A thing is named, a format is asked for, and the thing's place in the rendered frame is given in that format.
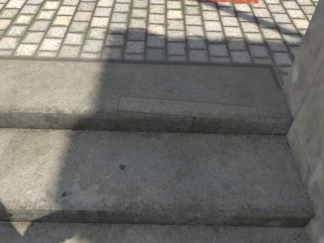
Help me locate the stairs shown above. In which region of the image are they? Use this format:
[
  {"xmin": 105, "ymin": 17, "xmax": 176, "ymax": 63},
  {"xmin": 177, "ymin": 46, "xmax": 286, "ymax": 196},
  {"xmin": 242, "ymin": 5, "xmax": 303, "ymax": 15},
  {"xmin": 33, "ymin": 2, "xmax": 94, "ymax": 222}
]
[{"xmin": 0, "ymin": 111, "xmax": 315, "ymax": 243}]

